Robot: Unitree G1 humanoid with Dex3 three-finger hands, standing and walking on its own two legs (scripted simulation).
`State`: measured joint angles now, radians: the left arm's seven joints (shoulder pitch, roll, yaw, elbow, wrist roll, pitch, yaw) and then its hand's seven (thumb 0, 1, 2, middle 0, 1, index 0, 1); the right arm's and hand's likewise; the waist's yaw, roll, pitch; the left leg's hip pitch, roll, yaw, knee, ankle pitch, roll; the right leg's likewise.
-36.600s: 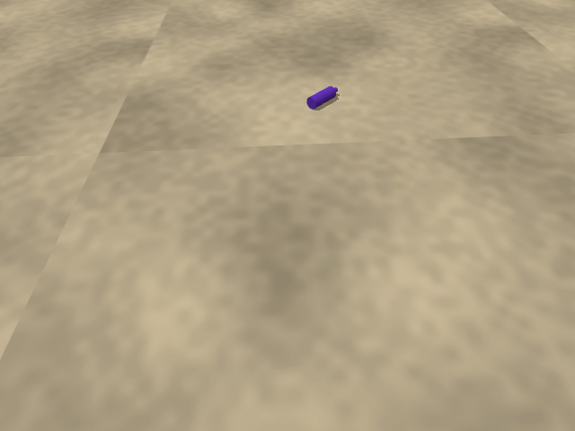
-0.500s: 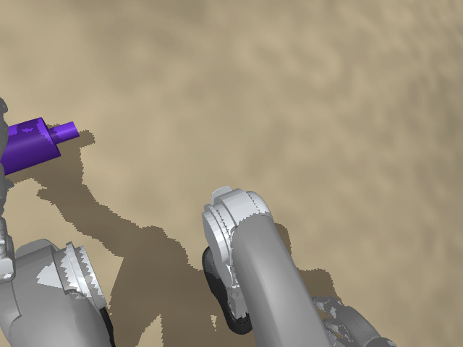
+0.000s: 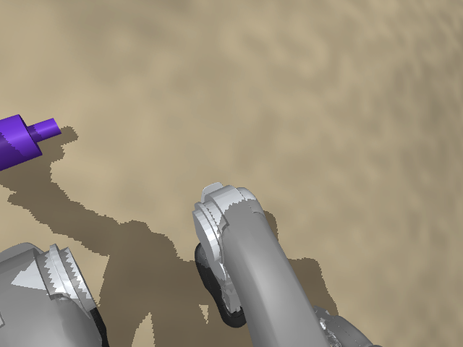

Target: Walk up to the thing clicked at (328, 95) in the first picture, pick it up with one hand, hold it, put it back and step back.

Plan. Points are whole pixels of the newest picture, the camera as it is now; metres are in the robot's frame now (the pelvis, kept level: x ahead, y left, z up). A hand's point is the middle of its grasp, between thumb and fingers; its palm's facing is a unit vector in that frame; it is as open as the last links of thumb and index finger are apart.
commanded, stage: close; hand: left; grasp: from above
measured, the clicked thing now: out of the picture +0.48 +0.27 -0.27
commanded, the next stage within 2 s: settle in 1.68 s
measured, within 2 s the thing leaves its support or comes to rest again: neither
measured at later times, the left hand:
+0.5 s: hand out of the picture +0.45 +0.29 -0.24, palm faces -0.42 -0.18 -0.89, open 11.7 cm
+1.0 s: hand out of the picture +0.45 +0.29 -0.24, palm faces -0.41 -0.16 -0.90, open 10.9 cm
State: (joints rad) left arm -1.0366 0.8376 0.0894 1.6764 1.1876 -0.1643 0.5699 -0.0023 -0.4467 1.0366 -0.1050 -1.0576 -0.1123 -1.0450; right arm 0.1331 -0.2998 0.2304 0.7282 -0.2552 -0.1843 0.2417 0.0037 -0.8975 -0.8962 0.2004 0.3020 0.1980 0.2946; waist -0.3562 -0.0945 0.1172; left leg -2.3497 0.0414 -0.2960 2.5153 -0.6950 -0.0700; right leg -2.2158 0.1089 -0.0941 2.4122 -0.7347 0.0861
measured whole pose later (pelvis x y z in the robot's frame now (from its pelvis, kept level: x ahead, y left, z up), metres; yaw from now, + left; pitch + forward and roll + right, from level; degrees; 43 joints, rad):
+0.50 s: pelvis +0.00 +0.01 +0.00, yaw -2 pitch +27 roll -13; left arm -1.09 0.91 0.10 1.77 1.19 -0.12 0.63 0.00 -0.18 0.83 -0.28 -0.98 -0.32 -0.93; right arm 0.11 -0.32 0.27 0.71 -0.28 -0.25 0.27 0.00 -0.90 -0.90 0.20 0.30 0.20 0.29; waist -0.39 -0.12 0.15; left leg -2.35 0.05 -0.31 2.54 -0.69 -0.05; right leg -2.21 0.12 -0.11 2.41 -0.72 0.09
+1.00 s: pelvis -0.01 +0.01 +0.00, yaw -3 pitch +26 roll -14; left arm -1.08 0.92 0.08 1.78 1.20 -0.14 0.66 0.00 -0.04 0.63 -0.47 -0.81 -0.47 -0.76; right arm 0.10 -0.33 0.30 0.69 -0.29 -0.27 0.28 0.00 -0.90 -0.90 0.20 0.30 0.20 0.29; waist -0.39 -0.13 0.16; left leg -2.35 0.05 -0.33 2.54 -0.69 -0.05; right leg -2.19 0.12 -0.12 2.39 -0.71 0.09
